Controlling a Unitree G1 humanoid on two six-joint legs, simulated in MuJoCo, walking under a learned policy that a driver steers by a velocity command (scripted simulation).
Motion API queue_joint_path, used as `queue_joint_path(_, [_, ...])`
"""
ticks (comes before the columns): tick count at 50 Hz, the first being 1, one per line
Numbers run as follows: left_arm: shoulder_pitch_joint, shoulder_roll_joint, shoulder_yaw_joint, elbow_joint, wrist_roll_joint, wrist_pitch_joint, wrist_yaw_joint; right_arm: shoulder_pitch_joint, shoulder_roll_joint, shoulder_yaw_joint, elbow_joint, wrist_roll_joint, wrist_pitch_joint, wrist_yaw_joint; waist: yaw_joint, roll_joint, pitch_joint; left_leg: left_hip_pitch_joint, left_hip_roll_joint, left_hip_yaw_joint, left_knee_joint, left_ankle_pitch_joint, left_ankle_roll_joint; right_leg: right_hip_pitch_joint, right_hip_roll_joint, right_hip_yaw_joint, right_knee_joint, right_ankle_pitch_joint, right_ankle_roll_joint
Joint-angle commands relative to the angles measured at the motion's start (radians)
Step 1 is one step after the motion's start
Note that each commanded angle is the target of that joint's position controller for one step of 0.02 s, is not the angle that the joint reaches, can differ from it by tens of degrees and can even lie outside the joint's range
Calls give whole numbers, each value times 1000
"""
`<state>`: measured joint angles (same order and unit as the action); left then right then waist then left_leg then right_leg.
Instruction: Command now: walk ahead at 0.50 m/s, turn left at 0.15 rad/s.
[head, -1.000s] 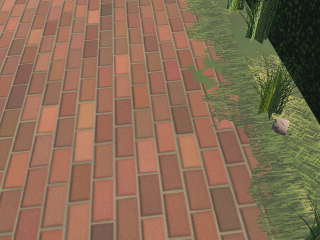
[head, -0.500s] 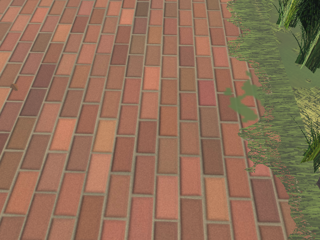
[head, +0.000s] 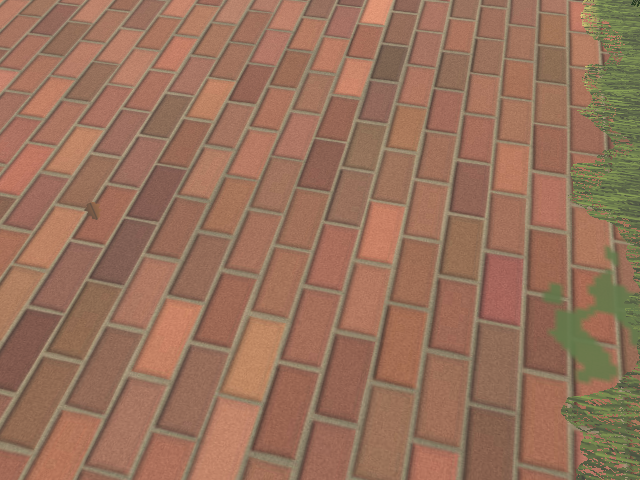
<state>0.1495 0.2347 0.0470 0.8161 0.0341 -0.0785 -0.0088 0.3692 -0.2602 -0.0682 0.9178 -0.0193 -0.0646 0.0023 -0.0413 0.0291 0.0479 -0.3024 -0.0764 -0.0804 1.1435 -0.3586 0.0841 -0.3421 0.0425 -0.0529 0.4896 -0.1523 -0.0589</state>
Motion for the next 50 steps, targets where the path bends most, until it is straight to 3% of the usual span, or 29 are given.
queue_joint_path(1, [115,78,15,10,-12,-22,-1,36,-43,-5,-63,-23,8,21,14,-128,-54,-204,93,-15,-2,53,-11,203,-267,334,-280,140,-128])
queue_joint_path(3, [172,78,15,41,-27,-37,-9,11,-34,-1,-72,-33,15,27,8,-124,-58,-229,110,26,-40,60,-27,215,-250,302,-286,263,-153])
queue_joint_path(5, [208,93,18,56,-32,-36,-8,-77,-24,6,-102,-35,15,33,18,-108,-35,-293,133,60,-108,106,-50,221,-238,286,-316,258,-170])
queue_joint_path(8, [266,103,21,76,-33,-25,-3,-235,-9,21,-159,-27,12,38,47,-101,3,-319,141,90,-289,209,-88,203,-205,255,-341,244,-164])
queue_joint_path(13, [343,127,29,90,-28,-15,1,-391,-11,36,-211,-9,4,33,93,-116,-2,-240,100,107,-502,297,-105,237,-200,261,-283,322,-145])
queue_joint_path(16, [336,147,37,80,-21,-6,7,-402,-36,31,-230,-2,-8,23,81,-129,-13,-156,84,88,-577,244,-88,259,-221,309,-214,349,-126])
queue_joint_path(18, [299,165,45,67,-24,-2,8,-287,-60,19,-201,-2,-22,11,21,-119,-49,26,57,94,-678,215,-67,230,-203,320,-104,374,-98])
queue_joint_path(19, [298,145,42,62,-31,-4,4,-174,-97,4,-167,-16,-35,-1,-21,-62,-119,205,89,62,-725,219,-42,177,-144,279,56,357,-77])
queue_joint_path(20, [273,94,30,18,-41,-8,2,-11,-176,-14,-160,-41,-45,-17,-88,55,-259,427,318,-158,-758,66,12,37,-76,212,324,131,-52])
queue_joint_path(21, [380,10,14,-12,-69,0,8,8,-263,-36,-158,-47,-28,-19,-35,266,-339,600,539,-526,-856,-37,111,-248,50,96,569,-388,-26])
queue_joint_path(22, [363,104,32,14,-37,21,16,-35,-177,-26,-165,-30,-13,-15,-19,129,-255,489,521,-577,-887,-172,126,-327,-20,115,687,-366,-36])
queue_joint_path(23, [300,104,37,13,-23,27,5,-106,-93,-4,-178,-20,-14,-11,2,37,-127,362,462,-435,-910,-147,103,-328,-59,133,696,-272,-37])
queue_joint_path(24, [264,78,34,6,-20,29,-5,-142,-60,5,-175,-17,-20,-7,21,26,-67,271,415,-303,-939,-8,84,-304,-86,128,670,-212,-27])
queue_joint_path(26, [249,69,37,3,-2,51,-21,-139,-39,12,-157,-11,-34,-10,49,77,-32,191,348,-132,-970,170,50,-263,-114,113,642,-167,-8])
queue_joint_path(30, [163,58,36,-36,2,75,-42,-75,-61,2,-124,5,-59,-8,57,57,-37,219,342,10,-988,390,61,-333,-124,97,644,-66,13])
queue_joint_path(35, [-5,49,23,-98,0,78,-61,-17,-69,0,-91,0,-54,-7,32,48,6,247,320,155,-994,477,58,-390,-126,60,466,88,29])
queue_joint_path(38, [-114,39,9,-137,2,73,-73,13,-93,-6,-76,0,-50,-10,5,52,32,261,326,220,-991,503,47,-334,-118,1,299,143,11])
queue_joint_path(41, [-178,47,6,-170,6,71,-77,58,-116,-12,-52,-1,-36,-17,-13,49,48,343,349,263,-953,594,37,-302,-97,-51,195,74,-27])
queue_joint_path(44, [-141,61,13,-169,15,69,-64,84,-148,-15,-27,-2,-16,-25,15,77,6,400,359,309,-790,992,25,-163,-13,-102,131,-79,-84])
queue_joint_path(45, [-64,71,21,-146,20,63,-56,96,-157,-13,-16,-3,-8,-24,49,82,-41,400,360,310,-672,1092,28,-61,25,-98,101,-114,-109])
queue_joint_path(46, [93,82,32,-91,28,50,-44,93,-150,-7,-12,3,-1,-22,121,54,-122,333,343,328,-495,1034,16,148,51,-81,6,-54,-134])
queue_joint_path(47, [258,140,51,-42,43,39,-28,82,-112,8,-35,9,0,-18,190,-18,-232,120,313,326,-247,718,0,437,-89,92,-24,-95,-172])
queue_joint_path(48, [286,260,73,-39,38,34,-14,165,17,40,-87,34,-2,7,133,-274,-364,-306,128,293,143,-212,-52,774,-465,621,-81,-50,-315])
queue_joint_path(49, [318,257,78,-50,4,46,1,36,-109,4,-91,24,1,-2,192,-82,-374,-365,99,96,249,-164,-42,696,-475,689,-167,8,-301])
queue_joint_path(50, [229,223,66,-33,-3,42,9,-43,-97,4,-114,36,-6,0,153,-64,-211,-394,136,46,220,-52,-27,552,-428,481,-182,106,-258])
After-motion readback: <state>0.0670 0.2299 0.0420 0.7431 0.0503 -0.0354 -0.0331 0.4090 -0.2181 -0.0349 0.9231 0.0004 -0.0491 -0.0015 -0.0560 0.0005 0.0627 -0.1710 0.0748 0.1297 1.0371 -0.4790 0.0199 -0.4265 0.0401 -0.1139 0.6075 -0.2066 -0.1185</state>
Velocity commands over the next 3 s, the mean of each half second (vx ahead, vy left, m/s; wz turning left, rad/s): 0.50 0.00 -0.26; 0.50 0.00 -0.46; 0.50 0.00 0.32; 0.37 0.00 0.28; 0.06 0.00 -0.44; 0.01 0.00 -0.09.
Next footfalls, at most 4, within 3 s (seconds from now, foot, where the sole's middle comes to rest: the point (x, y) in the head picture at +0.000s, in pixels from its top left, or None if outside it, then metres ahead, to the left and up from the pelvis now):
0.40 left None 0.36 0.10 -0.77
0.94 right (423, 437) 0.54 -0.19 -0.77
1.50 left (384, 305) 0.87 -0.14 -0.77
2.00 right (434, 227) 1.10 -0.30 -0.77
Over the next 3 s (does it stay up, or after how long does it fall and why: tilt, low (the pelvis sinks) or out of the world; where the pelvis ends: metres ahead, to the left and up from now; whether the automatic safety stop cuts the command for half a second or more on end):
stays up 1.01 -0.18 0.01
